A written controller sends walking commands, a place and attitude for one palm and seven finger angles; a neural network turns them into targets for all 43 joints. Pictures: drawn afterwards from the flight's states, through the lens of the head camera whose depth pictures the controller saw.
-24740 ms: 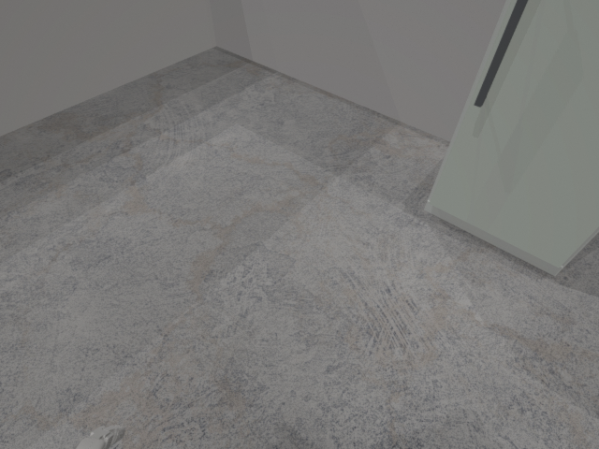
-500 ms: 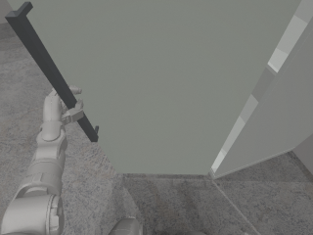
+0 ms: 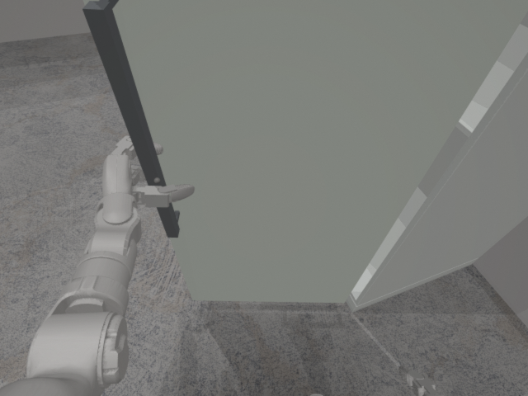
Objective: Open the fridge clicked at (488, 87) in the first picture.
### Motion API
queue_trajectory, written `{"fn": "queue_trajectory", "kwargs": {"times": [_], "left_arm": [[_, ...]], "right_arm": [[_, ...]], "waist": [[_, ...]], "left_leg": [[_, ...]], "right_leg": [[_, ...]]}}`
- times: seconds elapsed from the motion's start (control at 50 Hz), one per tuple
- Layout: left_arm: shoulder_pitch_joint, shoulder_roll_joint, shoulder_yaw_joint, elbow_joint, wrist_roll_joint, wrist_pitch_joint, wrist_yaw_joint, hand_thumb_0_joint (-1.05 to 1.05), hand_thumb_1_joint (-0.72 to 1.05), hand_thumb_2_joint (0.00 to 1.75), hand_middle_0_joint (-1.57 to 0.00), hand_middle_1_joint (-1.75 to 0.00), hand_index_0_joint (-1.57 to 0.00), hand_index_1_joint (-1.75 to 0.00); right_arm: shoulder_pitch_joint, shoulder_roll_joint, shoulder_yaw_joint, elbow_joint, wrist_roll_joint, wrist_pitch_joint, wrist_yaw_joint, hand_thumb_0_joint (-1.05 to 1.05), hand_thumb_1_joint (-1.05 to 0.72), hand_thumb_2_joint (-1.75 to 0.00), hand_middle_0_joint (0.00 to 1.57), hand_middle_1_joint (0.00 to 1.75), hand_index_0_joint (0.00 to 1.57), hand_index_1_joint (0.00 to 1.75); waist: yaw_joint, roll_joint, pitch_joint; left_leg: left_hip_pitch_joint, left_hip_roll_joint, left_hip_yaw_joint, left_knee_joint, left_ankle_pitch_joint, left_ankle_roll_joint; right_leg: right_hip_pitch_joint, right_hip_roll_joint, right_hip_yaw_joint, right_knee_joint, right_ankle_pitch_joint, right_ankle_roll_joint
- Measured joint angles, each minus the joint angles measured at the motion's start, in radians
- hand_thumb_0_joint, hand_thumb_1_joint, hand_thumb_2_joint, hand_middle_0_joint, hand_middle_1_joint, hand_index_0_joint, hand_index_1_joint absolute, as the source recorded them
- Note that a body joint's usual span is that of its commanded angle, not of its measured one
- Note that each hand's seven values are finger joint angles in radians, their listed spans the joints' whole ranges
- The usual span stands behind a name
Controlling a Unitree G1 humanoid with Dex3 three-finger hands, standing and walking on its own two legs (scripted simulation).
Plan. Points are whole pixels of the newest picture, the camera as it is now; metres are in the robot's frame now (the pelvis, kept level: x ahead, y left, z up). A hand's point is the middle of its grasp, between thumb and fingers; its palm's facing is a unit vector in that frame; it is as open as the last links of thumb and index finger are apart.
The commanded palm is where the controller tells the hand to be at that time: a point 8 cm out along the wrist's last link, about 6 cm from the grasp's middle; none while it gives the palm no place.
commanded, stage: loosen the grip on the handle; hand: left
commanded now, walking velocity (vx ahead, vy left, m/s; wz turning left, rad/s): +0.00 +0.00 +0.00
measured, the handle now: (151, 149) +0.48 +0.19 +0.10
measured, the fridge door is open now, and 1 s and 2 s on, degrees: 69 67 67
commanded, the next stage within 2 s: slip the hand off the handle in 0.26 s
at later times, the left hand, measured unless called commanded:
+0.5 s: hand (151, 181) +0.45 +0.20 +0.05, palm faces +0.27 -0.94 -0.21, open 14.0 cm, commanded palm +0.41 +0.26 +0.06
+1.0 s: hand (109, 183) +0.45 +0.27 +0.05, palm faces +0.26 -0.94 -0.20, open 14.7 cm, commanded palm +0.40 +0.31 +0.06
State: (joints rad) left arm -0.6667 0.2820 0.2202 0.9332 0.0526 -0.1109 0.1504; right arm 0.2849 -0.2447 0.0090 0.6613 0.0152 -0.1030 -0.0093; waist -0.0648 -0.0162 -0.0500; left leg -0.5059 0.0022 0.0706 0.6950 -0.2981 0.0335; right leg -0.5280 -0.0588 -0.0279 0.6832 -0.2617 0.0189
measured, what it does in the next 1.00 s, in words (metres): stands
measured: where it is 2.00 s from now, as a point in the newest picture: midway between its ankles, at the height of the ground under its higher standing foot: outside the picture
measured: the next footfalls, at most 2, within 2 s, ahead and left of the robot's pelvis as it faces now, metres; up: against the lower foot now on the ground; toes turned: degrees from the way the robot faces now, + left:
none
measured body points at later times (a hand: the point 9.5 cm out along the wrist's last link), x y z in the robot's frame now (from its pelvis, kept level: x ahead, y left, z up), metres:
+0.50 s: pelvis +0.01 -0.01 -0.01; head +0.06 -0.01 +0.44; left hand +0.43 +0.25 +0.07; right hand +0.07 -0.29 -0.11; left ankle +0.03 +0.10 -0.72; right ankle +0.05 -0.14 -0.72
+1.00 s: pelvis +0.04 -0.02 -0.01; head +0.12 -0.01 +0.44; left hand +0.43 +0.32 +0.06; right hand +0.13 -0.29 -0.12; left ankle +0.03 +0.10 -0.72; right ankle +0.05 -0.14 -0.72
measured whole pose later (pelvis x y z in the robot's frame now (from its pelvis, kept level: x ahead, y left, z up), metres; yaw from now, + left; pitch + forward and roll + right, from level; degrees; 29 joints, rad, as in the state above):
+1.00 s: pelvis +0.04 -0.02 -0.01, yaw +0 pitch +12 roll -1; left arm -0.56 0.50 0.40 0.96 -0.03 -0.21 -0.13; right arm 0.33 -0.28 0.00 0.64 0.03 -0.02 -0.05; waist -0.05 0.01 -0.08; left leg -0.60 0.04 0.03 0.77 -0.39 0.00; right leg -0.60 -0.02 -0.06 0.73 -0.34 0.00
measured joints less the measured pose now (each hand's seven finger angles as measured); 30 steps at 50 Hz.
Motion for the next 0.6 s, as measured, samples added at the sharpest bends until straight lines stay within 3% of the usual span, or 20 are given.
{"fn": "queue_trajectory", "kwargs": {"times": [0.1, 0.2, 0.32, 0.4, 0.5, 0.6], "left_arm": [[-0.025, 0.001, 0.006, 0.052, 0.016, -0.016, 0.028, 0.0, -0.35, 0.29, -0.39, -1.31, -0.41, -1.33], [-0.023, 0.033, 0.031, 0.07, 0.017, -0.057, 0.012, 0.0, -0.48, 0.23, -0.34, -1.26, -0.42, -1.31], [0.02, 0.019, 0.028, 0.03, -0.015, -0.074, 0.008, -0.01, -0.53, 0.21, -0.29, -1.19, -0.37, -1.24], [0.022, 0.021, 0.045, 0.039, -0.005, -0.088, -0.003, -0.01, -0.54, 0.2, -0.27, -1.17, -0.36, -1.23], [0.024, 0.07, 0.09, 0.046, 0.008, -0.087, -0.033, -0.01, -0.55, 0.2, -0.26, -1.15, -0.36, -1.22], [0.074, 0.126, 0.127, 0.023, -0.023, -0.085, -0.084, -0.01, -0.54, 0.2, -0.26, -1.15, -0.31, -1.18]], "right_arm": [[0.05, 0.026, 0.03, 0.032, -0.01, -0.005, 0.001, 0.01, -0.9, -0.9, 0.2, 0.3, 0.21, 0.3], [0.083, 0.023, 0.029, 0.046, -0.021, -0.001, -0.003, 0.01, -0.9, -0.9, 0.21, 0.3, 0.21, 0.3], [0.11, -0.008, -0.001, 0.058, -0.021, 0.003, 0.0, 0.02, -0.9, -0.9, 0.21, 0.3, 0.21, 0.3], [0.099, -0.026, -0.009, 0.053, -0.018, 0.017, -0.005, 0.02, -0.9, -0.9, 0.2, 0.3, 0.21, 0.3], [0.068, -0.036, -0.014, 0.015, -0.012, 0.04, -0.012, 0.01, -0.9, -0.9, 0.2, 0.3, 0.21, 0.3], [0.053, -0.044, -0.019, -0.013, -0.002, 0.054, -0.021, 0.01, -0.9, -0.9, 0.2, 0.3, 0.21, 0.3]], "waist": [[-0.011, 0.005, 0.001], [-0.025, 0.013, 0.003], [-0.018, 0.025, -0.01], [-0.017, 0.019, -0.015], [-0.02, 0.005, -0.013], [-0.005, 0.011, -0.013]], "left_leg": [[-0.037, -0.002, 0.004, 0.03, -0.008, 0.007], [-0.063, 0.004, 0.01, 0.052, -0.02, 0.008], [-0.061, 0.013, 0.007, 0.057, -0.034, 0.002], [-0.057, 0.018, -0.002, 0.055, -0.039, -0.005], [-0.065, 0.028, -0.009, 0.052, -0.039, -0.018], [-0.062, 0.038, -0.018, 0.045, -0.041, -0.029]], "right_leg": [[-0.035, -0.003, 0.005, 0.024, -0.005, 0.0], [-0.061, 0.003, 0.012, 0.039, -0.009, 0.006], [-0.058, 0.012, 0.01, 0.038, -0.019, 0.006], [-0.053, 0.017, 0.001, 0.04, -0.027, 0.002], [-0.064, 0.027, -0.006, 0.045, -0.034, -0.012], [-0.06, 0.037, -0.015, 0.037, -0.039, -0.021]]}}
